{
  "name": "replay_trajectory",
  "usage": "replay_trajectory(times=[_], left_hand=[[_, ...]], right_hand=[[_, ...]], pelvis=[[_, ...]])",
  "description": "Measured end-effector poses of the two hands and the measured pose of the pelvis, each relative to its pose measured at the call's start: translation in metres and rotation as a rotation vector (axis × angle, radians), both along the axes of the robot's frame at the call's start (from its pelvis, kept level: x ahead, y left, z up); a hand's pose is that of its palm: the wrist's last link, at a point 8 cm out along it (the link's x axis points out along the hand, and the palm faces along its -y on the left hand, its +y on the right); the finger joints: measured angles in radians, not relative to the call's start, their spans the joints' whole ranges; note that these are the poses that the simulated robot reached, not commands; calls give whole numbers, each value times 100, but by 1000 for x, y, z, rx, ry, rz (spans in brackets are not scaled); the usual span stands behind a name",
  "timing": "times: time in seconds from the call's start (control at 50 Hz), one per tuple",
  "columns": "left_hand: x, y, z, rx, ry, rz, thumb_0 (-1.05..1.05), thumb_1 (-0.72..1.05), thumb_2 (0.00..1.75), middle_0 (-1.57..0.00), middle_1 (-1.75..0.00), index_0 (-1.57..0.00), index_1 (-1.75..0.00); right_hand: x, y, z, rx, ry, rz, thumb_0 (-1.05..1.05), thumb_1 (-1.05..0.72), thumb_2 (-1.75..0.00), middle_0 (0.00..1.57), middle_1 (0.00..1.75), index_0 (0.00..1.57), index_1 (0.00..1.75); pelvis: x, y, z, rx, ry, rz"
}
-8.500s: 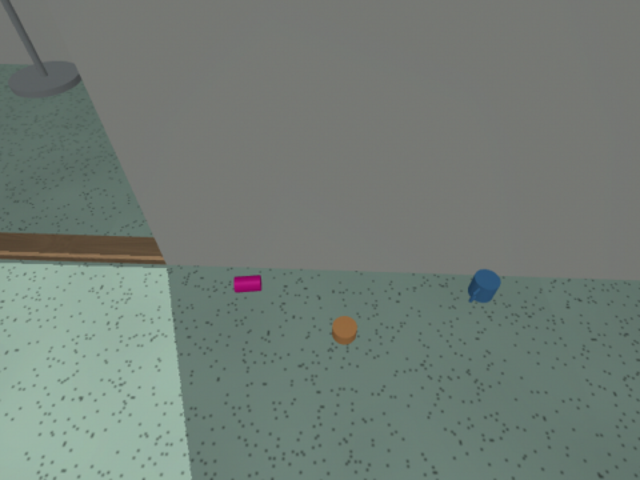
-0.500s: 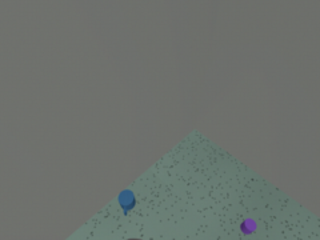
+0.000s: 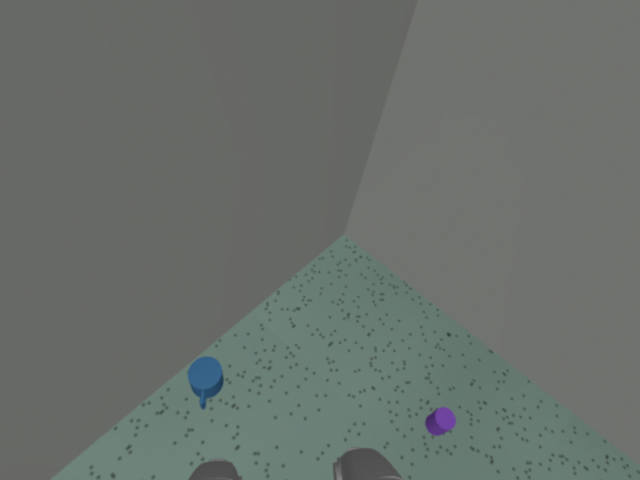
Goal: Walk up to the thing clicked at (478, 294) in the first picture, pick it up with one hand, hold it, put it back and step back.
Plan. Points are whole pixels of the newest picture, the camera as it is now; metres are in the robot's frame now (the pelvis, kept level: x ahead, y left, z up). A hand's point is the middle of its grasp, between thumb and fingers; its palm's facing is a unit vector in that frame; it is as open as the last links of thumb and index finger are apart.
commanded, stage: walk up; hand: left
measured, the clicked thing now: (205, 383) +0.44 +0.24 -0.71
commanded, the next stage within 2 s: none
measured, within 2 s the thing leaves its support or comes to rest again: neither
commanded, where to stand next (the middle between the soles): +0.09 -0.03 m, yaw +3 degrees
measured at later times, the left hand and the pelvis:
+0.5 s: hand out of the picture +0.03 +0.29 -0.11, palm faces +0.07 -0.86 -0.50, open 7.4 cm; pelvis +0.01 -0.01 +0.00, yaw +3 degrees
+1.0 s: hand out of the picture +0.10 +0.28 -0.17, palm faces +0.01 -0.95 -0.32, open 7.4 cm; pelvis +0.04 +0.00 +0.00, yaw +2 degrees
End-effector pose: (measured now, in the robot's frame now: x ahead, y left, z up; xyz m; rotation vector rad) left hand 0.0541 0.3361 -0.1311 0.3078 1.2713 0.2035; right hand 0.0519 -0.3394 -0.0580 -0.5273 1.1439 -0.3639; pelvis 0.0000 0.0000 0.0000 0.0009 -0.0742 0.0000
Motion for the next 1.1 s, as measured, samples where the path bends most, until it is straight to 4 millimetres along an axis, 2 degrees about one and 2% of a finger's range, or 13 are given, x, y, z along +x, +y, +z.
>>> replay_trajectory(times=[0.08,0.16,0.24,0.3,0.38,0.44,0.52,0.6,0.66,0.74,0.88,1.0,1.1], left_hand=[[3,-24,2,5,-19,-22,0,91,90,-20,-30,-20,-30],[-8,-46,7,62,-26,-26,0,91,90,-21,-30,-20,-30],[-19,-63,23,90,-18,-24,0,91,90,-21,-30,-21,-30],[-17,-66,37,109,-40,-15,0,90,89,-21,-30,-21,-30],[-14,-55,53,148,-109,2,0,90,89,-21,-30,-21,-30],[-21,-37,61,177,-133,27,0,90,89,-21,-30,-21,-30],[-38,-7,60,187,-100,49,0,90,89,-21,-30,-21,-30],[-46,27,39,169,-36,69,0,90,90,-21,-30,-21,-30],[-37,35,24,132,-5,68,0,90,90,-21,-30,-20,-30],[-9,33,18,59,-37,38,0,91,90,-21,-30,-20,-30],[28,18,4,-11,-53,47,0,91,90,-21,-30,-20,-30],[42,-13,-1,-18,-10,32,0,91,90,-20,-30,-20,-30],[52,-39,1,29,-4,-23,0,91,90,-21,-30,-20,-30]], right_hand=[[-2,-25,-11,26,2,-2,0,-90,-90,21,31,20,30],[4,-43,-45,95,-9,-7,0,-90,-90,21,30,20,30],[8,-32,-68,191,11,-19,1,-91,-90,20,30,20,30],[7,-19,-79,251,35,-8,0,-91,-90,20,30,20,30],[4,-2,-85,298,104,44,0,-91,-90,21,30,20,30],[13,8,-82,307,125,85,1,-91,-90,21,30,20,30],[42,22,-69,287,81,130,1,-91,-90,21,30,20,30],[74,38,-56,222,-26,148,1,-91,-90,21,30,20,30],[79,50,-43,190,-87,152,0,-91,-90,21,30,20,30],[70,55,-16,151,-89,127,0,-91,-90,21,30,20,30],[47,31,9,34,15,76,0,-90,-90,21,31,20,30],[55,6,-2,25,58,66,1,-90,-90,21,31,20,30],[77,-16,-39,86,4,72,0,-90,-90,21,31,20,30]], pelvis=[[-3,-15,-6,-2,5,-15],[-9,-33,-19,-32,-8,-9],[-10,-41,-13,8,7,-25],[-8,-40,-8,7,25,-8],[-2,-36,-5,6,39,23],[3,-28,-3,11,38,47],[10,-9,-2,16,31,64],[17,18,-13,32,15,55],[23,30,-13,13,4,54],[35,32,1,2,-5,49],[46,22,7,-3,-9,58],[41,3,3,-3,23,42],[37,-18,-13,-9,38,0]])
